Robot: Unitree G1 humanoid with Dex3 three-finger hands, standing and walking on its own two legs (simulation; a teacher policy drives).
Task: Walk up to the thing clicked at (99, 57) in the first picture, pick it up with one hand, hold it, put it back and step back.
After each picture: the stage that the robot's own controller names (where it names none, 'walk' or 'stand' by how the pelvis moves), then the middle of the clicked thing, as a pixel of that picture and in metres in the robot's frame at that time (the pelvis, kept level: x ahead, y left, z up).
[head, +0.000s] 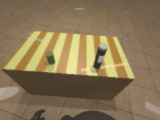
stand; (99, 57) +0.55 -0.08 +0.00
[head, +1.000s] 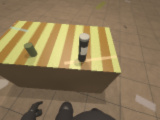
walk; (82, 49) +0.54 +0.07 +0.03
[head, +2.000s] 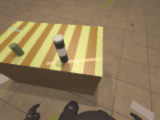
walk; (61, 50) +0.50 +0.24 +0.03
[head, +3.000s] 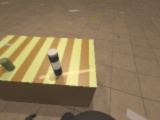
walk; (55, 63) +0.42 +0.26 +0.01
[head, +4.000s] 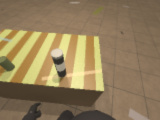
stand; (60, 65) +0.38 +0.22 +0.02
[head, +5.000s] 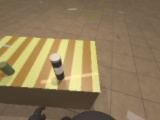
stand; (58, 68) +0.39 +0.23 +0.00
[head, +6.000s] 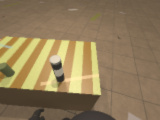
stand; (58, 70) +0.37 +0.23 +0.00
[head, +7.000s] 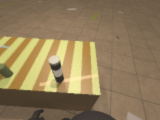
stand; (57, 70) +0.37 +0.23 +0.00
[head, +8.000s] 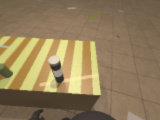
rise first; (57, 70) +0.36 +0.23 +0.00
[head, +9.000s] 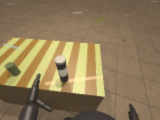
rise first; (62, 70) +0.37 +0.21 +0.00
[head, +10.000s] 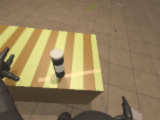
go down; (58, 65) +0.38 +0.19 +0.02
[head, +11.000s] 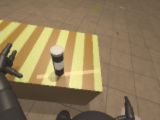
go down; (58, 63) +0.39 +0.20 +0.04
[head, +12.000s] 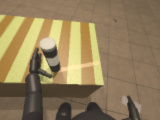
close in; (52, 58) +0.39 +0.21 +0.08
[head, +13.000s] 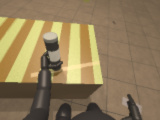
close; (53, 54) +0.42 +0.20 +0.08
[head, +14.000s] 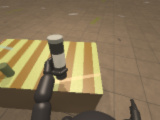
lift; (58, 59) +0.32 +0.18 +0.19
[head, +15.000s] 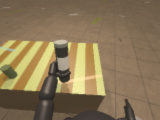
hold; (63, 62) +0.33 +0.16 +0.16
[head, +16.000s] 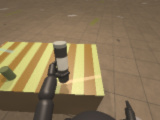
hold; (62, 63) +0.34 +0.17 +0.15
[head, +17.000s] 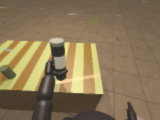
hold; (59, 61) +0.33 +0.18 +0.17
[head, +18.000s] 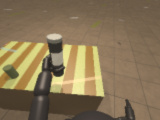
crouch; (56, 57) +0.34 +0.20 +0.20
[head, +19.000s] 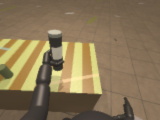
lower; (56, 52) +0.40 +0.20 +0.17
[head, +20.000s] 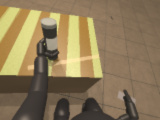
lower; (51, 42) +0.48 +0.21 +0.10
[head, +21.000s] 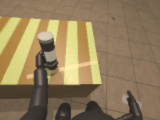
lower; (49, 53) +0.42 +0.21 +0.08
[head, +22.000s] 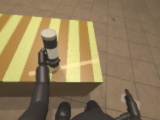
lower; (51, 51) +0.43 +0.21 +0.09
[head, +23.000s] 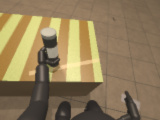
lower; (51, 50) +0.44 +0.21 +0.09
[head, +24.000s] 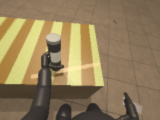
open; (55, 55) +0.41 +0.20 +0.08
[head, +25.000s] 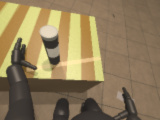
rise; (52, 49) +0.42 +0.20 +0.09
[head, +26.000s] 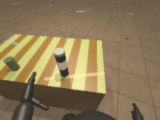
sink last; (62, 63) +0.40 +0.22 +0.05
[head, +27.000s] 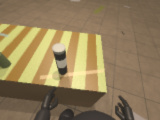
stand; (61, 61) +0.39 +0.20 +0.06
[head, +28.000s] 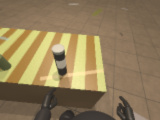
stand; (60, 62) +0.40 +0.20 +0.06
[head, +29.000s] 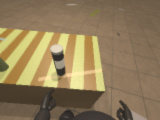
stand; (59, 62) +0.40 +0.20 +0.06
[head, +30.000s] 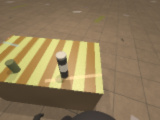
stand; (63, 66) +0.41 +0.21 +0.00
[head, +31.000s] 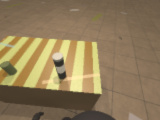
stand; (60, 67) +0.40 +0.22 +0.00
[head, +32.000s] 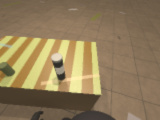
stand; (59, 68) +0.39 +0.22 +0.00
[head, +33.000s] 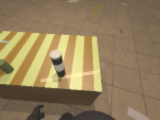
walk; (58, 65) +0.39 +0.22 +0.00
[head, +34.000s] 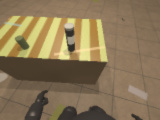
walk; (70, 39) +0.62 +0.18 +0.02
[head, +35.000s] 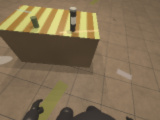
walk; (72, 20) +0.98 +0.22 +0.01
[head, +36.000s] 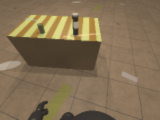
stand; (75, 25) +1.01 +0.19 +0.02
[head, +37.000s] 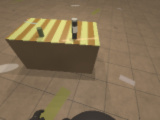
stand; (74, 29) +0.99 +0.21 -0.01
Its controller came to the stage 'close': yes
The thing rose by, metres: 0.19
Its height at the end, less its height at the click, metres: +0.00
